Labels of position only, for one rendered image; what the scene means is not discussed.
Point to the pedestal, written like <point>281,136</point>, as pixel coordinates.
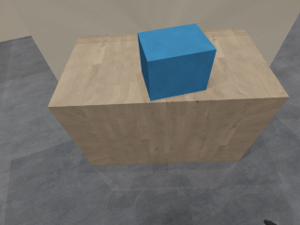
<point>102,102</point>

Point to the carton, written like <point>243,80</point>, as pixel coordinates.
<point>175,61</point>

